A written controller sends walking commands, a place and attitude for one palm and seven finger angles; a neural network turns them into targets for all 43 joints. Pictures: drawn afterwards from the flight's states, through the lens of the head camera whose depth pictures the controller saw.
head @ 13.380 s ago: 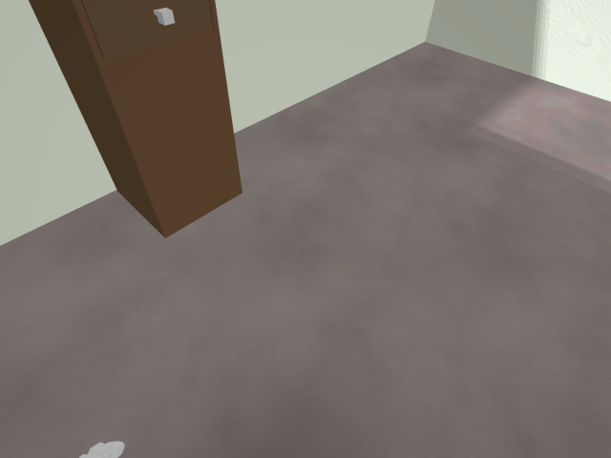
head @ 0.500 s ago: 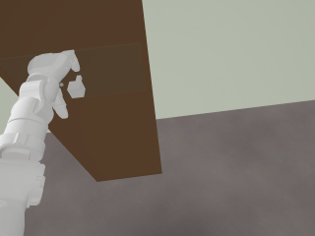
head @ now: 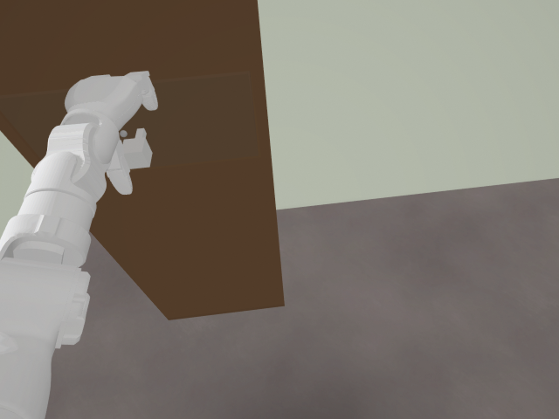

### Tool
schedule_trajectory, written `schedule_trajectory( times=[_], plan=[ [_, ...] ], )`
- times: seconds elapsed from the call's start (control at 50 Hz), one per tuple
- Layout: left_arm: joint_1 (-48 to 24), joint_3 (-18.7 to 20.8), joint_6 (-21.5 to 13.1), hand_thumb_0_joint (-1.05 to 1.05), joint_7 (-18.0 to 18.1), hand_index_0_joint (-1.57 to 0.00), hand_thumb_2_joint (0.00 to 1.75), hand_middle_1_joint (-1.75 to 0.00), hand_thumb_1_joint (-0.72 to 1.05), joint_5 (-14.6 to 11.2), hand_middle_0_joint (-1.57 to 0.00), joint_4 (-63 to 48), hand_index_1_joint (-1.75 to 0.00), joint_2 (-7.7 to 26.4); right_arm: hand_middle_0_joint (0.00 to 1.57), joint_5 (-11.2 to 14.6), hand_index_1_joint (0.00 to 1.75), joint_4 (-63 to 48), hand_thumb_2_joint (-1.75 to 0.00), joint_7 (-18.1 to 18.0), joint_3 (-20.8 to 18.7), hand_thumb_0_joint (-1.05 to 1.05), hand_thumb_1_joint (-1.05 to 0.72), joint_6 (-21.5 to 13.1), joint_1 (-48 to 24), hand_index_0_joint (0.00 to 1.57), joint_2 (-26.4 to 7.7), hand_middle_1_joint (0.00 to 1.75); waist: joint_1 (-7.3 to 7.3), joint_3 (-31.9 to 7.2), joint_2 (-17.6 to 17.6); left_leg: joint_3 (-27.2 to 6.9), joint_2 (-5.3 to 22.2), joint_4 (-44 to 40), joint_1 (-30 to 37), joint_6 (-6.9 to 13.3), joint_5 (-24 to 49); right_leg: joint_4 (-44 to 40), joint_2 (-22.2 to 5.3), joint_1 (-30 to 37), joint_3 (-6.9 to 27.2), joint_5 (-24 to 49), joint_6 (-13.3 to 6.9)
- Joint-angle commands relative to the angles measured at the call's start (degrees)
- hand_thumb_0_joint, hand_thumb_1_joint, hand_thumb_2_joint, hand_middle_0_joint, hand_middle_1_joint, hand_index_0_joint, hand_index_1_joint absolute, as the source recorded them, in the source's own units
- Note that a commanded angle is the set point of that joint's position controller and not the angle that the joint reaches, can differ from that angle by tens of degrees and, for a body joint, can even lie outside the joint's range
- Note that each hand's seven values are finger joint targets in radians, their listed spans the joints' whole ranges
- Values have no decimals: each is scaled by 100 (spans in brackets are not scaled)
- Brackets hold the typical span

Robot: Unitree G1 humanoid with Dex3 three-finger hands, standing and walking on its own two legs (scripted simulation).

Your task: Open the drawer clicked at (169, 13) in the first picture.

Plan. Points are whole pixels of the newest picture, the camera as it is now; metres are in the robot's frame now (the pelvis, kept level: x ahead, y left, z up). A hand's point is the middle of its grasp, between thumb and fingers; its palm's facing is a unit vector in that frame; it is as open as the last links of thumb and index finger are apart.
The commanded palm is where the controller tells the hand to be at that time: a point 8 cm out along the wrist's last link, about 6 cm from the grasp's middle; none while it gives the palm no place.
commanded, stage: move the hooked fingers above the handle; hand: left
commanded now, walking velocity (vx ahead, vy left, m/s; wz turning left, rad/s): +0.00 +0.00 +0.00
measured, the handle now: (138, 145) +0.52 +0.23 +0.10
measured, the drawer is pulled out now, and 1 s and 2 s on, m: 0.00 0.00 0.00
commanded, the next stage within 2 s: none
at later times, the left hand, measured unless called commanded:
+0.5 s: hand (123, 153) +0.45 +0.22 +0.15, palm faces -0.08 -0.02 -1.00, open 13.9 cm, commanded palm +0.45 +0.25 +0.22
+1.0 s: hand (148, 150) +0.46 +0.19 +0.14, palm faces -0.08 -0.04 -1.00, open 13.8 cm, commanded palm +0.45 +0.25 +0.22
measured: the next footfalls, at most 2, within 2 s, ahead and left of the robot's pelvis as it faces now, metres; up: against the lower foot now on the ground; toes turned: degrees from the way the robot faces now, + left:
none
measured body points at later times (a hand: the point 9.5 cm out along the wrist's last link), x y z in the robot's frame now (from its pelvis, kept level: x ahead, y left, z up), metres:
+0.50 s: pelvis +0.00 +0.00 +0.00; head +0.03 -0.02 +0.45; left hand +0.45 +0.22 +0.20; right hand +0.12 -0.27 -0.12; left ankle -0.04 +0.12 -0.74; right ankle +0.00 -0.13 -0.74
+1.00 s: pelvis +0.00 +0.00 +0.00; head +0.05 -0.01 +0.45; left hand +0.46 +0.19 +0.20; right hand +0.07 -0.27 -0.13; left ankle -0.04 +0.12 -0.74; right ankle +0.00 -0.13 -0.74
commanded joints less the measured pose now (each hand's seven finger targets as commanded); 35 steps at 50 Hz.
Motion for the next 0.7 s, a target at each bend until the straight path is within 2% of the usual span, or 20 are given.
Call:
schedule_trajectory(
  times=[0.0,0.06,0.1,0.12,0.16,0.18,0.2,0.24,0.26,0.3,0.36,0.38,0.4,0.42,0.48,0.5,0.54,0.6,0.64,0.68],
  plan=[
    [-2299,1164,-272,0,396,-30,30,-120,-50,65,-30,-1566,-120,2353,20,-56,30,-711,-90,-66,-271,0,-90,-157,68,20,-791,30,342,-2285,-424,-58,-247,-117,278,243,2417,63,265,1852,15,2053,-248],
    [-2458,1294,-295,0,705,-30,30,-120,-50,139,-30,-1690,-120,2488,20,-76,30,-669,-90,-38,-301,0,-90,-204,115,20,-734,30,307,-2285,-206,-42,-215,-87,297,225,2499,72,272,1784,18,2114,-233],
    [-2564,1536,-286,0,885,-30,30,-120,-50,171,-30,-1904,-120,2747,20,-89,30,-645,-90,-24,-336,0,-90,-227,134,20,-742,30,339,-2652,-168,-54,-235,-20,392,223,2831,127,297,1986,31,2345,-242],
    [-2586,1470,-243,0,950,-30,30,-120,-50,182,-30,-1981,-120,2679,20,-83,30,-621,-90,-2,-360,0,-90,-251,154,20,-718,30,327,-2705,1,-52,-222,-13,504,212,2952,125,290,1937,23,2394,-237],
    [-2455,1230,-98,0,966,-30,30,-120,-50,148,-30,-2116,-120,2336,20,-79,30,-563,-90,60,-405,0,-90,-288,180,20,-720,30,284,-2840,193,-53,-188,48,785,192,3351,125,304,1816,2,2513,-239],
    [-2431,980,1,0,914,-30,30,-120,-50,103,-30,-2180,-120,2055,20,-71,30,-544,-90,95,-423,0,-90,-297,174,20,-739,30,203,-2767,254,-75,-168,55,903,179,3452,86,309,1683,-17,2483,-234],
    [-2245,826,115,0,818,-30,30,-120,-50,33,-30,-2151,-120,1815,20,-47,30,-547,-90,122,-448,0,-90,-296,161,20,-752,30,154,-2803,35,-81,-158,103,976,204,3535,60,322,1713,-10,2503,-235],
    [-1978,336,365,0,561,-30,30,-120,-50,-108,-30,-2098,-120,1290,20,4,30,-506,-90,135,-443,0,-90,-249,111,20,-800,30,48,-2351,-20,-115,-147,23,1029,208,3239,-45,336,1396,-68,2245,-217],
    [-1903,-95,483,0,391,-30,30,-120,-50,-181,-30,-2045,-120,816,20,46,30,-523,-90,126,-421,0,-90,-229,16,20,-793,30,-41,-2020,-106,-120,-165,-6,1037,228,2990,-124,351,1166,-97,2021,-210],
    [-1893,-443,597,0,83,-30,30,-120,-50,-306,-30,-1918,-120,467,20,85,30,-521,-90,86,-384,0,-90,-216,-49,20,-840,30,-169,-1480,-435,-135,-197,-132,935,244,2374,-309,351,993,-127,1662,-226],
    [-2206,-211,485,0,-170,-30,30,-120,-50,-268,-30,-1806,-120,862,20,71,30,-490,-90,-35,-296,0,-90,-188,-90,20,-839,30,-115,-1361,-563,-159,-285,-205,793,259,1875,-335,321,1000,-106,1421,-244],
    [-2325,-90,355,0,-200,-30,30,-120,-50,-260,-30,-1841,-120,1005,20,58,30,-499,-90,-59,-280,0,-90,-187,-90,20,-822,30,-78,-1379,-527,-174,-297,-211,744,251,1828,-315,297,1070,-89,1400,-256],
    [-2337,198,179,0,-187,-30,30,-120,-50,-273,-30,-1901,-120,1336,20,43,30,-511,-90,-89,-275,0,-90,-189,-92,20,-842,30,-13,-1457,-570,-173,-301,-228,689,245,1770,-315,282,1209,-69,1347,-261],
    [-2540,162,17,0,-141,-30,30,-120,-50,-238,-30,-1965,-120,1312,20,46,30,-557,-90,-102,-244,0,-90,-199,-124,20,-778,30,0,-1518,-464,-202,-322,-218,638,243,1699,-256,262,1211,-43,1293,-260],
    [-2809,884,-394,0,251,-30,30,-120,-50,-103,-30,-2146,-120,2062,20,-56,30,-597,-90,-119,-237,0,-90,-259,-49,20,-708,30,192,-2029,-155,-197,-309,-107,623,216,2199,-44,246,1495,-6,1646,-281],
    [-2844,1330,-475,0,433,-30,30,-120,-50,-43,-30,-2157,-120,2582,20,-78,30,-606,-90,-125,-242,0,-90,-271,-39,20,-727,30,299,-2235,-127,-204,-314,-77,531,197,2314,4,254,1678,5,1708,-283],
    [-3013,1190,-399,0,795,-30,30,-120,-50,89,-30,-1829,-120,2418,20,-87,30,-583,-90,-89,-199,0,-90,-312,-62,20,-610,30,236,-2104,4,-165,-309,-58,351,159,2257,41,253,1579,-14,1697,-267],
    [-2748,1384,-73,0,1141,-30,30,-120,-50,198,-30,-1417,-120,2674,20,-95,30,-515,-90,-34,-220,0,-90,-346,-58,20,-668,30,335,-2463,-44,-70,-293,-39,309,111,2581,70,269,1897,-7,2076,-260],
    [-2700,1168,215,0,1108,-30,30,-120,-50,239,-30,-1137,-120,2523,20,-92,30,-498,-90,-8,-227,0,-90,-331,-55,20,-690,30,282,-2557,-15,11,-266,-48,331,116,2579,81,244,1945,-8,2246,-221],
    [-2361,751,507,0,825,-30,30,-120,-50,214,-30,-779,-120,2063,20,-57,30,-483,-90,11,-254,0,-90,-278,-11,20,-780,30,169,-2419,-175,52,-230,-65,389,145,2578,51,252,1791,-47,2296,-198]
  ],
)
